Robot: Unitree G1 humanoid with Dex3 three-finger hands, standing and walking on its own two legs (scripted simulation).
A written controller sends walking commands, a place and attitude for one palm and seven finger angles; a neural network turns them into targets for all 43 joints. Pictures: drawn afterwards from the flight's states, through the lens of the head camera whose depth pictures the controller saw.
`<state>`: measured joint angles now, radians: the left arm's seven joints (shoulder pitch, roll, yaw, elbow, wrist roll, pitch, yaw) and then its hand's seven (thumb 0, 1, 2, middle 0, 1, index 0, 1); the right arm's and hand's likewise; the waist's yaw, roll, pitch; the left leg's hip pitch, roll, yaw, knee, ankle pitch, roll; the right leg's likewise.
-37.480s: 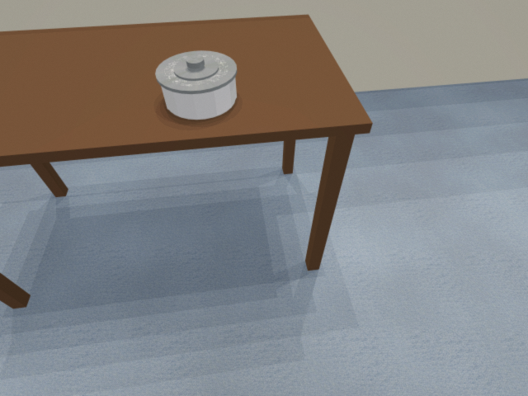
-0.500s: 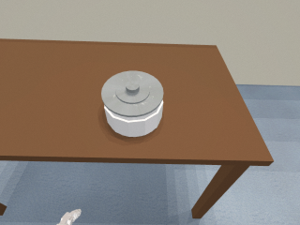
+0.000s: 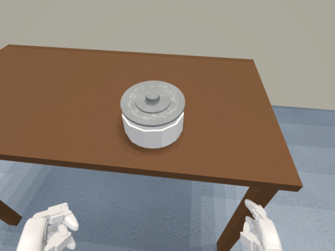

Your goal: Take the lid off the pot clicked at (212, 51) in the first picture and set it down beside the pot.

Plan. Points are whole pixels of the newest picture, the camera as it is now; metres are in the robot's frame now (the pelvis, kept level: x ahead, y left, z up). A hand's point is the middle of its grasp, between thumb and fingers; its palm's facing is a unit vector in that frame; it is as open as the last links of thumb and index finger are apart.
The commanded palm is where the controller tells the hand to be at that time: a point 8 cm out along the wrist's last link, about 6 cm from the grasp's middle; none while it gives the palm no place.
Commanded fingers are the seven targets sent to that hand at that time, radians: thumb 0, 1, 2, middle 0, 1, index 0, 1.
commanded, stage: raise the hand higher, near the body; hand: left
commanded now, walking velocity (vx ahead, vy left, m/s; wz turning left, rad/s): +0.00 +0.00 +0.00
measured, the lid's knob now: (152, 96) +0.51 +0.12 +0.12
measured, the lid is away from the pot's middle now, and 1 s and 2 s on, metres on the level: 0.03 0.03 0.03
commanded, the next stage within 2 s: reach forward and open the fingers in 0.86 s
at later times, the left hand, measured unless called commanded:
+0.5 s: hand (69, 201) +0.18 +0.22 +0.10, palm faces +0.27 -0.86 -0.44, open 3.1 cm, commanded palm +0.13 +0.26 +0.13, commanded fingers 0.00 0.90 0.90 -1.30 -1.50 -1.30 -1.50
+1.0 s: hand (63, 168) +0.21 +0.23 +0.16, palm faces +0.33 -0.79 -0.52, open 3.1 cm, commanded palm +0.16 +0.26 +0.18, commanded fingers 0.00 0.80 0.96 -1.27 -1.39 -1.27 -1.39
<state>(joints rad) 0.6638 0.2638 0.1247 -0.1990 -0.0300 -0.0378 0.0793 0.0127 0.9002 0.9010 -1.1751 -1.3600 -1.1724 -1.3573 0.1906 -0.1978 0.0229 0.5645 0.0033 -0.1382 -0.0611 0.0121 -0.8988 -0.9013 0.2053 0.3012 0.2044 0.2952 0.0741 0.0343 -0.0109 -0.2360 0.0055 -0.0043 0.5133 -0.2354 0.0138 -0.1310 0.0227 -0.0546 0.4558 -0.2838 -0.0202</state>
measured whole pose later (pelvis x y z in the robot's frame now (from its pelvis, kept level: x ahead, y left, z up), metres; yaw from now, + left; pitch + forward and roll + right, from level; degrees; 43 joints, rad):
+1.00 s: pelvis +0.03 +0.00 +0.00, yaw -2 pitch -2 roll +0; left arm 0.57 0.36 0.28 -0.52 0.04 -0.10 0.09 0.01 0.89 0.90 -1.31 -1.50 -1.30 -1.49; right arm 0.19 -0.20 0.02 0.62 0.00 -0.14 -0.06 0.02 -0.90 -0.90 0.21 0.30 0.20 0.30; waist 0.08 0.06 0.00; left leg -0.17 0.01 0.04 0.47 -0.26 0.01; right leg -0.09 0.02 -0.02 0.43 -0.30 -0.02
